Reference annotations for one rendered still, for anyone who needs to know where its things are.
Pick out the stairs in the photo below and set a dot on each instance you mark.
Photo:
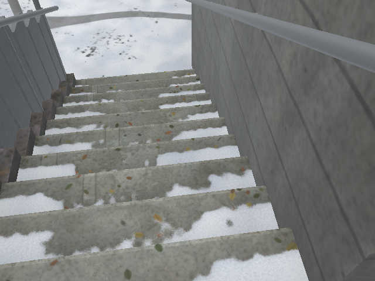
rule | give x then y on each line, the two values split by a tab
137	179

